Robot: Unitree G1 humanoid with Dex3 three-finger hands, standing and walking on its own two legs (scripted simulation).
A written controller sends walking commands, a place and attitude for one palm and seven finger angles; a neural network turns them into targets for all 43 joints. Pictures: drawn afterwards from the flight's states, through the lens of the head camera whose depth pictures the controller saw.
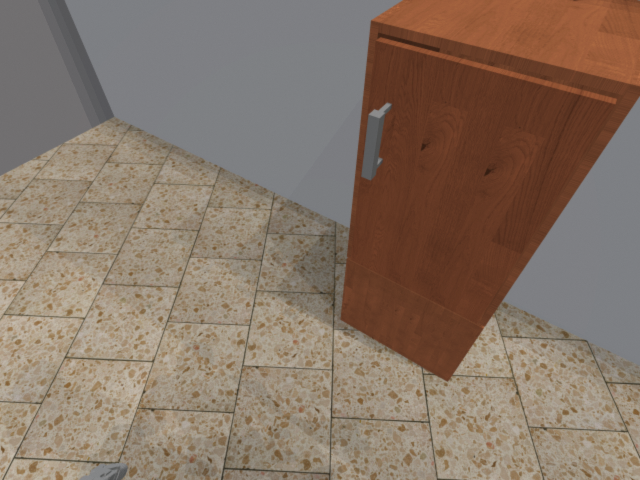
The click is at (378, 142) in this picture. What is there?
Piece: cupboard door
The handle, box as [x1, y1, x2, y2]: [361, 102, 391, 179]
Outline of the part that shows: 387,102 379,110 374,109 368,115 361,176 368,179 371,179 373,177 376,168 382,161 382,159 378,157 378,151 384,114 390,109 391,104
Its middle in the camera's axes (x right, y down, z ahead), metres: +0.11 -0.19 +0.75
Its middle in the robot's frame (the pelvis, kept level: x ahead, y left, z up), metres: +0.70 -0.07 +0.04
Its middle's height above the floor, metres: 0.82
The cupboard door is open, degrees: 0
